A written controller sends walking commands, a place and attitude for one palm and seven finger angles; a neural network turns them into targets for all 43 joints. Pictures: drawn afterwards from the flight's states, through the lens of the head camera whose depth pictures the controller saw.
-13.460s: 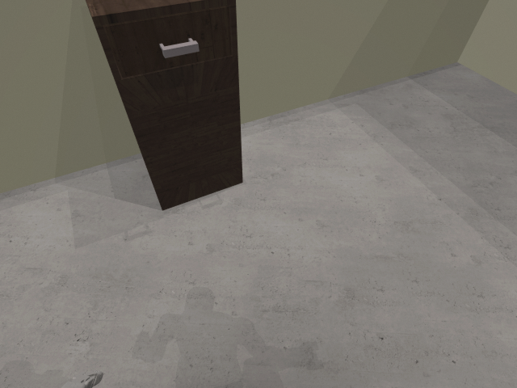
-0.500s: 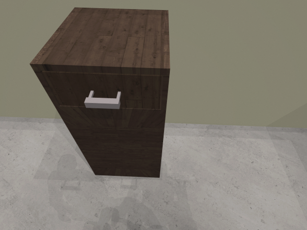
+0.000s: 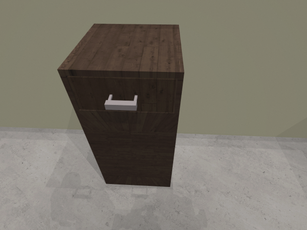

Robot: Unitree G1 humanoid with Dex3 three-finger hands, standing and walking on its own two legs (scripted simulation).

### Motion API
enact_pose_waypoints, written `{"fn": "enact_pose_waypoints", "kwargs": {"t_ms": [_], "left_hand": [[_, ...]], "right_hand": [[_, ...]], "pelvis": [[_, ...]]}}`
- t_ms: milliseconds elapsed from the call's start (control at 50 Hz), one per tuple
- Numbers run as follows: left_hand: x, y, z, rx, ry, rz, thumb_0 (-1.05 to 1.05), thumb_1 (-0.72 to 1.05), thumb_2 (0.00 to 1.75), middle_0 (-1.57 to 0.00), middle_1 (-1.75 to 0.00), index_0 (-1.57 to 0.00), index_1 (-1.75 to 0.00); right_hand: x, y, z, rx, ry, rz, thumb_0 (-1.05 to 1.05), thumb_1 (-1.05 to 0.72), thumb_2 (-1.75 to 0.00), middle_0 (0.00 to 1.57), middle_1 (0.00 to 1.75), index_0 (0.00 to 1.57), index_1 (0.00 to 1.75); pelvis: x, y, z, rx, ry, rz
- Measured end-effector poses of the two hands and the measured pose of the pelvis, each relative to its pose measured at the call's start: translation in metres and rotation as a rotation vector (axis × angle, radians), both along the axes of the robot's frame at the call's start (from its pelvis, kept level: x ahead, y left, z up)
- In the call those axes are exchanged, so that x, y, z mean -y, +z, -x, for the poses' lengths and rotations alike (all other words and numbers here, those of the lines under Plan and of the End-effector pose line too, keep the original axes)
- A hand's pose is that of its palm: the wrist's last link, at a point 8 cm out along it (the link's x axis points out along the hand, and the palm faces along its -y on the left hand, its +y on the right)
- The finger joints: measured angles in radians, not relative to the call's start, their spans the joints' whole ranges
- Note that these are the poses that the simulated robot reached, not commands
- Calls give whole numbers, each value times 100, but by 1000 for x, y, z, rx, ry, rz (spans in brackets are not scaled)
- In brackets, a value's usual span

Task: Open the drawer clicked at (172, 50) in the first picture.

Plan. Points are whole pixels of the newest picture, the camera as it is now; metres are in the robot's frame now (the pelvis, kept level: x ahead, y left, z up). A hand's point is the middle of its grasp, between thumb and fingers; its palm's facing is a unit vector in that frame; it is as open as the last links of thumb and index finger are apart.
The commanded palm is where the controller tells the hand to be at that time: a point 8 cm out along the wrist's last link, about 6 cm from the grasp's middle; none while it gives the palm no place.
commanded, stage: come to a stop and stand still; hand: left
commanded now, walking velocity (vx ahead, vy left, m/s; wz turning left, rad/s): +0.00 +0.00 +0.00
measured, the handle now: (122, 101) +0.54 +0.16 +0.03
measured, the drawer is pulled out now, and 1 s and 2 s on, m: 0.00 0.00 0.00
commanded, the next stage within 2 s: look again from close up in 1.14 s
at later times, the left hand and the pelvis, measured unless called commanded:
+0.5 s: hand out of the picture +0.01 +0.19 -0.15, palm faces +0.02 -0.98 -0.20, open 7.4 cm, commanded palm none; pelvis +0.01 +0.02 +0.02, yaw +0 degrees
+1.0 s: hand out of the picture +0.06 +0.17 -0.15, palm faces +0.04 -0.98 -0.21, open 7.3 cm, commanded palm none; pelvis +0.05 +0.00 +0.02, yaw +1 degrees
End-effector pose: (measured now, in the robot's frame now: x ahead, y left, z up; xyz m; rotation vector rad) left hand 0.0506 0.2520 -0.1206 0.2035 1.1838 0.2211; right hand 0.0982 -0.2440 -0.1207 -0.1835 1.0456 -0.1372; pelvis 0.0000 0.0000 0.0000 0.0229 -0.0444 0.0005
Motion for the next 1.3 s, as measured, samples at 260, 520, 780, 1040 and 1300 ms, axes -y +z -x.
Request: {"fn": "enact_pose_waypoints", "kwargs": {"t_ms": [260, 520, 780, 1040, 1300], "left_hand": [[-6, 6, 54, -129, 11, 37, 1, 91, 90, -20, -30, -20, -30], [15, -1, 42, -200, 7, 86, 1, 91, 90, -20, -30, -20, -30], [23, -2, 8, -179, 13, 71, 1, 93, 90, -20, -30, -20, -30], [31, -3, -9, -166, 21, 74, 1, 94, 90, -20, -30, -20, -30], [37, -4, -9, -182, 28, 84, 1, 93, 90, -20, -30, -20, -30]], "right_hand": [[-33, -12, 76, -208, -18, -46, 0, -93, -90, 20, 30, 20, 30], [-40, -12, 116, -390, -67, -56, 1, -91, -90, 19, 30, 20, 30], [-39, -15, 67, -334, -58, -77, 0, -91, -90, 19, 30, 20, 30], [-20, -12, 45, -328, -54, -43, 0, -91, -90, 19, 30, 20, 30], [-20, -11, 56, -379, -59, -45, 0, -91, -90, 19, 30, 20, 30]], "pelvis": [[-22, 13, 4, -21, 8, 6], [-19, 17, -16, -27, 7, 8], [-6, 17, -40, -28, 5, 16], [4, 17, -54, -30, 11, 22], [8, 18, -59, -31, 15, 25]]}}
